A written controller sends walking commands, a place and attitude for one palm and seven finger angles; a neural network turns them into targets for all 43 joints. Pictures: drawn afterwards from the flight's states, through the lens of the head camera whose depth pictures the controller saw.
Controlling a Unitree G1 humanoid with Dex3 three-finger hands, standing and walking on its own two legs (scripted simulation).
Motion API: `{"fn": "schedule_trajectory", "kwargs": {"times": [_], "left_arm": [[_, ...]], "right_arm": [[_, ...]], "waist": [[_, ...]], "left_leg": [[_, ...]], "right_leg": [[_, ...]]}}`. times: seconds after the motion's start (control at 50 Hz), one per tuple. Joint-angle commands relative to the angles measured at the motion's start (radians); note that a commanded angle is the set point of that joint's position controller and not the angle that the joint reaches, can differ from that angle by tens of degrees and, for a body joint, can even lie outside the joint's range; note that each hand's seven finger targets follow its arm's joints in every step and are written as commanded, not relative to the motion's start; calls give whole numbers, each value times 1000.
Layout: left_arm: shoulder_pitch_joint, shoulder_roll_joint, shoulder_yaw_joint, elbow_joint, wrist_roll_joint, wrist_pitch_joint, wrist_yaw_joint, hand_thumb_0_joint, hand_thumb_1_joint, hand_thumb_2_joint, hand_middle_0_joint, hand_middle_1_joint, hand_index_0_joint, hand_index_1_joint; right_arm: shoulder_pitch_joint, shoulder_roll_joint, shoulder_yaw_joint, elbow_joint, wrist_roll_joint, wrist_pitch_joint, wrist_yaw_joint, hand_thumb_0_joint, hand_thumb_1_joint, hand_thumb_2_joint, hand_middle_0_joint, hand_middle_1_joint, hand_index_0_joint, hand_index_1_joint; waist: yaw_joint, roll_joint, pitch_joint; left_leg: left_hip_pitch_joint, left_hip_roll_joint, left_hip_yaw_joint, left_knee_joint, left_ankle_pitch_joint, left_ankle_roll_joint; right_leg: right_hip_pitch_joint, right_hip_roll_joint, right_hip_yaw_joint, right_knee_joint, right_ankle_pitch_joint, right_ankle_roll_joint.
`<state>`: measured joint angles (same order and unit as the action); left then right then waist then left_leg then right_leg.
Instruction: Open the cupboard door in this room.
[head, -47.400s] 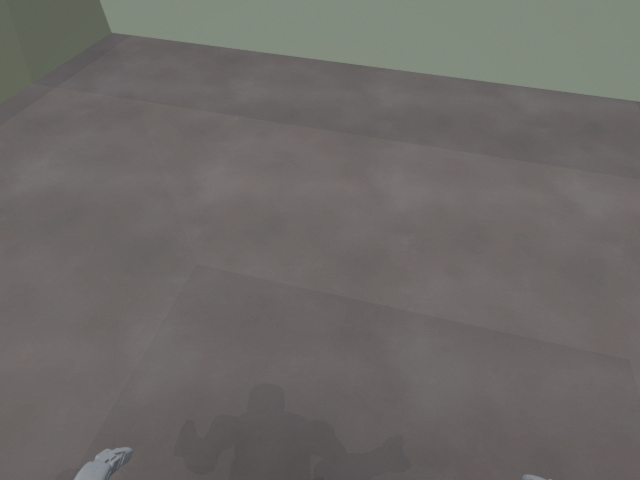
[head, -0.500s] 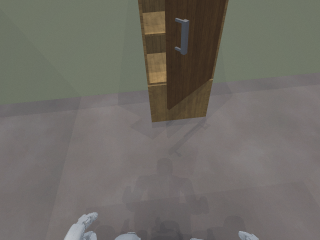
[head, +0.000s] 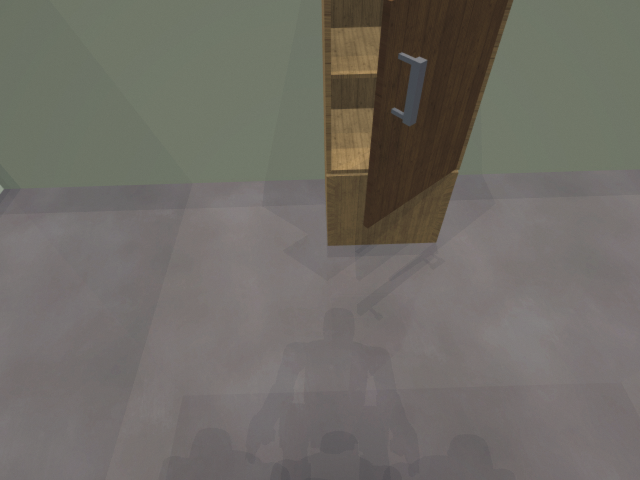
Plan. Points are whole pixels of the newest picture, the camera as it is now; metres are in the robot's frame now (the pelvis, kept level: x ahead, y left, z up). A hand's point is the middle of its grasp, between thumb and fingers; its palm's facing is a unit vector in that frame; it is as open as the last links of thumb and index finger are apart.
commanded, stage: let the arm hang, fingers relaxed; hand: left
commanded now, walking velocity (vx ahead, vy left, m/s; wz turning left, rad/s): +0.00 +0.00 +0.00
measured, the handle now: (406, 89) +0.83 -0.13 +0.06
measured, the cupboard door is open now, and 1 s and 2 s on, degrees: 38 38 38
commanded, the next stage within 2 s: look to check the result in 0.36 s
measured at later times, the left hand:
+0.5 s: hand out of the picture +0.01 +0.18 -0.17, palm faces +0.00 -0.97 -0.23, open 7.4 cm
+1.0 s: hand out of the picture +0.05 +0.20 -0.16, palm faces +0.00 -0.96 -0.28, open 7.4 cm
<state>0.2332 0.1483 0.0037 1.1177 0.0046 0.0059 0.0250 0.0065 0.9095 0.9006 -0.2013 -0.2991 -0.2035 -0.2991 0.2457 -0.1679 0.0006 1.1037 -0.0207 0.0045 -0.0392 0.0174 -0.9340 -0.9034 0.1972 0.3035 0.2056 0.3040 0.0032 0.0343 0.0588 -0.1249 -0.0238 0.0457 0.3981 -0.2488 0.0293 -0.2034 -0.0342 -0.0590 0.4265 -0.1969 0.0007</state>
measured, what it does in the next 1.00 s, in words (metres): stands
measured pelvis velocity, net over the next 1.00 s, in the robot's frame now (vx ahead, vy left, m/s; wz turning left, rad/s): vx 0.00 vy -0.01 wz -0.01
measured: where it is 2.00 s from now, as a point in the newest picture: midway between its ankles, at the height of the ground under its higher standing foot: outside the picture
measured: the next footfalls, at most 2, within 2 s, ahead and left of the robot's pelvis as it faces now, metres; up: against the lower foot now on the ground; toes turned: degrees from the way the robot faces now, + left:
left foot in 2.00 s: +0.12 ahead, +0.09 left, +0.00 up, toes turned -30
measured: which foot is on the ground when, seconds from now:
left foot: down 0.00-1.00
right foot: down 0.00-1.00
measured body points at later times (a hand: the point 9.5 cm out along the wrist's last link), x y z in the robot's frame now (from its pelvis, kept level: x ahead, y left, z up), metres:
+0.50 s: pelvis -0.01 +0.00 +0.00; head +0.01 -0.02 +0.45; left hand +0.01 +0.23 -0.15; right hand -0.03 -0.23 -0.17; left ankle -0.02 +0.10 -0.74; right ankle +0.02 -0.12 -0.74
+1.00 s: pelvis +0.00 -0.01 +0.00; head +0.02 -0.03 +0.45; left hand +0.05 +0.25 -0.14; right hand +0.03 -0.27 -0.16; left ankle -0.02 +0.10 -0.74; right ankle +0.02 -0.12 -0.74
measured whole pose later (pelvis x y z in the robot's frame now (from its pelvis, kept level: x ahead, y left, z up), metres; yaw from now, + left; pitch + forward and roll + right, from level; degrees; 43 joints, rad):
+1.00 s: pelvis +0.00 -0.01 +0.00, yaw -1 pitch -2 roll +0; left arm 0.14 0.23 0.02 1.15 0.01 -0.02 0.01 0.01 0.90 0.90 -0.20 -0.30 -0.21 -0.30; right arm 0.18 -0.25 -0.01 1.14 -0.02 -0.01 -0.02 0.00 -0.90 -0.90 0.20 0.30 0.20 0.30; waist -0.01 0.03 0.07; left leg -0.09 0.00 0.05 0.33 -0.21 0.01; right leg -0.17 -0.01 -0.06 0.35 -0.16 -0.02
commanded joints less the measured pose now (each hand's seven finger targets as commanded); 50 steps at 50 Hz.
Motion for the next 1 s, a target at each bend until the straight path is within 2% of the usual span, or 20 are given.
{"fn": "schedule_trajectory", "kwargs": {"times": [0.0,0.1,0.2,0.26,0.3,0.38,0.48,0.6,0.68,0.84,0.98], "left_arm": [[34,120,18,-2,3,-20,6,0,900,900,-200,-300,-200,-300],[24,125,20,14,2,-22,6,0,900,900,-200,-300,-200,-300],[17,134,24,15,2,-26,5,0,900,900,-200,-300,-200,-300],[14,138,24,17,2,-28,5,0,900,900,-200,-300,-200,-300],[11,140,25,17,2,-29,6,0,900,900,-200,-300,-200,-300],[13,153,30,15,2,-29,6,0,900,900,-200,-300,-200,-300],[9,166,34,13,3,-35,6,0,900,900,-200,-300,-200,-300],[-10,182,35,15,3,-36,5,0,900,900,-200,-300,-200,-300],[-20,198,38,10,3,-38,4,0,900,900,-200,-300,-200,-300],[-58,232,43,2,4,-43,0,0,900,900,-200,-300,-200,-300],[-84,266,47,-9,4,-47,-1,0,900,900,-200,-300,-200,-300]], "right_arm": [[70,-79,-8,4,3,-13,7,0,-900,-900,200,300,200,300],[62,-82,-5,17,1,-15,8,0,-900,-900,200,300,200,300],[68,-93,-8,22,2,-20,8,0,-900,-900,200,300,200,300],[69,-101,-11,27,2,-20,7,0,-900,-900,200,300,200,300],[71,-102,-11,30,3,-19,7,0,-900,-900,200,300,200,300],[75,-113,-15,30,4,-19,7,0,-900,-900,200,300,200,300],[74,-129,-19,29,5,-23,6,0,-900,-900,200,300,200,300],[56,-138,-22,29,5,-21,7,0,-900,-900,200,300,200,300],[39,-160,-26,23,4,-20,9,0,-900,-900,200,300,200,300],[-4,-197,-29,12,3,-24,12,0,-900,-900,200,300,200,300],[-40,-233,-33,2,4,-25,16,0,-900,-900,200,300,200,300]], "waist": [[-10,-28,31],[-9,5,34],[-8,-32,6],[-11,-27,11],[-11,-47,24],[-10,-22,13],[-12,-40,-15],[-15,-38,10],[-15,-16,0],[-15,-39,-18],[-15,-35,-46]], "left_leg": [[-81,125,-94,-123,91,-2],[-86,122,-90,-136,58,-5],[-69,127,-89,-134,82,-2],[-58,125,-83,-131,87,-2],[-63,126,-85,-130,84,-2],[-62,126,-86,-130,69,0],[-41,129,-84,-120,103,3],[-44,130,-85,-124,92,1],[-38,130,-84,-121,81,0],[-25,138,-91,-130,114,-2],[-5,141,-95,-128,142,-4]], "right_leg": [[36,-75,90,-93,44,-25],[42,-73,100,-102,32,-27],[55,-75,100,-103,50,-29],[44,-76,104,-106,56,-30],[38,-74,103,-109,50,-31],[41,-72,109,-110,36,-34],[54,-75,107,-108,69,-39],[43,-79,112,-121,58,-42],[43,-80,119,-132,44,-44],[62,-86,119,-137,81,-45],[80,-90,120,-139,124,-46]]}}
